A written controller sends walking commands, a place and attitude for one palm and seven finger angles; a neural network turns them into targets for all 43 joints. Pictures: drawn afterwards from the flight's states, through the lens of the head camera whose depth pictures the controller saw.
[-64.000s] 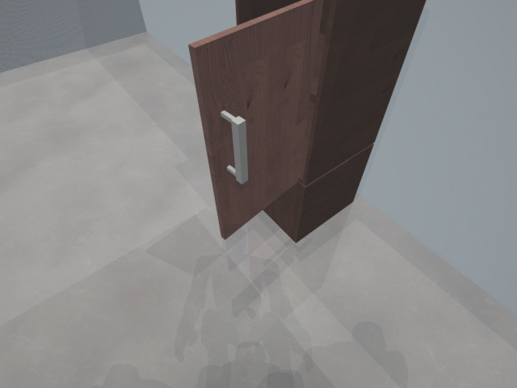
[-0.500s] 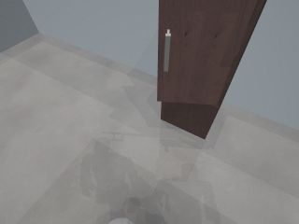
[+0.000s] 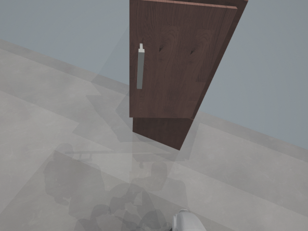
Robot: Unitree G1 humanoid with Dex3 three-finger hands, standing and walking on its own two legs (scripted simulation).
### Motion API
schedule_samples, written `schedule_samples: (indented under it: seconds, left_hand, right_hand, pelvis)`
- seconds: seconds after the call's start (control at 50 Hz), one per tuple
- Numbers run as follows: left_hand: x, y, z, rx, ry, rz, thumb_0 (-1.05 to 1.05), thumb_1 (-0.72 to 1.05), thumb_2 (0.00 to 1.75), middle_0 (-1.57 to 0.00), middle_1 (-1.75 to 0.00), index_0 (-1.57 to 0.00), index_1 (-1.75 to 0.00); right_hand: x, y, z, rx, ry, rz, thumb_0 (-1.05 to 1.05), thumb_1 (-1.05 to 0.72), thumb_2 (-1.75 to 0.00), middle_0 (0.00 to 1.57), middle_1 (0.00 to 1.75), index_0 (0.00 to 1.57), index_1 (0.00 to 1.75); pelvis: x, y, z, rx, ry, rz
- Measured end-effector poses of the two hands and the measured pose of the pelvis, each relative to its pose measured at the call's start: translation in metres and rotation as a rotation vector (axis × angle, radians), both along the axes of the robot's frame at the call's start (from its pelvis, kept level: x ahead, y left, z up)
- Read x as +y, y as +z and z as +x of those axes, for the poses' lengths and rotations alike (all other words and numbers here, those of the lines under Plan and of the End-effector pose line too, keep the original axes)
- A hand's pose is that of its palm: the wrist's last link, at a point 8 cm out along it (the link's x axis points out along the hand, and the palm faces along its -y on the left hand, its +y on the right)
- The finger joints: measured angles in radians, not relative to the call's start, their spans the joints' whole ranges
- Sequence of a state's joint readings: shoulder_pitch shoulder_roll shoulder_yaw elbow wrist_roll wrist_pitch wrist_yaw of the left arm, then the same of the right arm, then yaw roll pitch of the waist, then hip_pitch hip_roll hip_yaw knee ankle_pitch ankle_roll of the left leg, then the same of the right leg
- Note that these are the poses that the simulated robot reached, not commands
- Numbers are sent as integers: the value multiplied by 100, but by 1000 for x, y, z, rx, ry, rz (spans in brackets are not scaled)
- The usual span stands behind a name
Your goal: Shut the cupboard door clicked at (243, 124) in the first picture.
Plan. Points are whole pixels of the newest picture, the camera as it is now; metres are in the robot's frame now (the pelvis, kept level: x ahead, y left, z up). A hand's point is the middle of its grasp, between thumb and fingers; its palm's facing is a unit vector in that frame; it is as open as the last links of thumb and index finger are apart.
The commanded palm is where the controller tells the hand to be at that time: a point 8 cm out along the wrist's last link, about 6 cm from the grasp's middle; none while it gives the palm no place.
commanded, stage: take the last steps up to it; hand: left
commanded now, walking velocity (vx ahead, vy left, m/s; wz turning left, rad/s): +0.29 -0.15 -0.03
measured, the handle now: (140, 67) +0.68 +0.06 +0.01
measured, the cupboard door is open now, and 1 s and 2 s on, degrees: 25 25 25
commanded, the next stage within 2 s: come to a stop and stand still in 0.34 s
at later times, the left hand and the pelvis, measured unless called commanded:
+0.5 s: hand (119, 210) +0.21 +0.10 -0.20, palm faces +0.06 -0.99 -0.16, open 7.2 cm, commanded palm none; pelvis +0.18 -0.08 -0.02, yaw +2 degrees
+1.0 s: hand (114, 200) +0.23 +0.12 -0.18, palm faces +0.03 -0.96 -0.27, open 7.3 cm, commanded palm none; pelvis +0.21 -0.08 -0.01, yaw +1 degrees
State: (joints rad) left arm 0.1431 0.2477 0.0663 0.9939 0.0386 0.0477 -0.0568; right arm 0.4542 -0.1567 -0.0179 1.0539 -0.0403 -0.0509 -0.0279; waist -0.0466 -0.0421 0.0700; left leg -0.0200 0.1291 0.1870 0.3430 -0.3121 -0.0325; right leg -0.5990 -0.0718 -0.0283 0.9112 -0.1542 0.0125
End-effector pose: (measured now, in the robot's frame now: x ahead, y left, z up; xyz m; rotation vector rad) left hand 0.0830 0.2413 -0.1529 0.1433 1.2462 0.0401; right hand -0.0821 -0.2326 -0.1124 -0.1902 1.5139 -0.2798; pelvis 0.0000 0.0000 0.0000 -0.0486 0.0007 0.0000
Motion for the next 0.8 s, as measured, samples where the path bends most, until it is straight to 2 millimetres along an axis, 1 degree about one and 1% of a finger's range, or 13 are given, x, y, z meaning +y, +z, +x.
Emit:
schedule_samples:
  seconds: [0.06, 0.12, 0.16, 0.2, 0.24, 0.28, 0.4, 0.46, 0.5, 0.56, 0.66, 0.72, 0.8]
  left_hand:
    - [-21, -1, 48, -24, -53, 6, 1, 91, 90, -19, -30, -20, -30]
    - [-47, -4, 96, -66, -89, 18, 1, 91, 90, -19, -30, -20, -30]
    - [-61, -9, 123, -120, -87, 33, 1, 91, 90, -19, -30, -20, -30]
    - [-74, -8, 134, -141, -70, 43, 0, 91, 90, -19, -30, -20, -30]
    - [-84, -5, 134, -119, -49, 45, 0, 91, 90, -19, -30, -20, -30]
    - [-92, -2, 128, -80, -26, 45, 0, 91, 90, -19, -30, -20, -30]
    - [-91, 0, 121, -14, 62, 65, -1, 94, 90, -20, -30, -20, -30]
    - [-92, -10, 118, 31, 93, 45, -1, 93, 90, -20, -30, -20, -30]
    - [-95, -19, 118, 63, 113, 30, -1, 93, 90, -19, -30, -20, -30]
    - [-103, -22, 119, 109, 139, 18, 0, 92, 90, -19, -30, -20, -30]
    - [-121, -10, 123, 153, 156, 21, 0, 92, 90, -19, -30, -20, -30]
    - [-123, -1, 124, 172, 144, 45, 0, 91, 90, -20, -30, -20, -30]
    - [-115, 4, 130, 164, 122, 91, 0, 91, 90, -20, -30, -20, -30]
  right_hand:
    - [-4, -6, -6, 65, -58, 31, 1, -91, -90, 20, 30, 21, 30]
    - [-12, -18, -2, 130, -107, 68, 1, -91, -90, 20, 30, 21, 30]
    - [-23, -31, 8, 168, -124, 97, 1, -91, -90, 20, 30, 21, 30]
    - [-36, -40, 31, 172, -124, 108, 1, -91, -90, 20, 30, 21, 30]
    - [-50, -44, 69, 117, -104, 104, 1, -91, -90, 20, 30, 21, 30]
    - [-62, -43, 115, 32, -63, 94, 1, -91, -90, 20, 30, 20, 30]
    - [-82, -33, 253, -219, 69, 69, 1, -92, -90, 19, 30, 20, 30]
    - [-83, -28, 307, -308, 119, 53, 0, -92, -90, 19, 30, 20, 30]
    - [-82, -28, 334, -348, 147, 42, 0, -92, -90, 19, 30, 20, 30]
    - [-78, -25, 359, -345, 181, 43, 0, -92, -90, 19, 30, 20, 30]
    - [-75, -29, 382, -295, 178, 77, 0, -92, -90, 20, 30, 20, 30]
    - [-78, -31, 385, -287, 146, 95, 0, -91, -90, 20, 30, 20, 30]
    - [-90, -37, 378, -268, 109, 96, 0, -91, -90, 20, 30, 21, 30]
  pelvis:
    - [-15, -6, 23, 3, -14, 14]
    - [-34, -16, 51, 4, -19, 26]
    - [-51, -28, 71, 3, -12, 45]
    - [-60, -30, 83, -8, -14, 36]
    - [-66, -25, 95, -15, -7, 32]
    - [-72, -18, 108, -14, 5, 27]
    - [-83, -11, 147, 0, 29, 9]
    - [-84, -14, 169, -7, 28, -1]
    - [-84, -19, 185, -13, 26, -5]
    - [-87, -17, 203, -17, 29, 25]
    - [-92, -9, 219, -4, 28, 49]
    - [-95, -6, 220, 1, 15, 56]
    - [-99, -8, 220, 4, 0, 79]
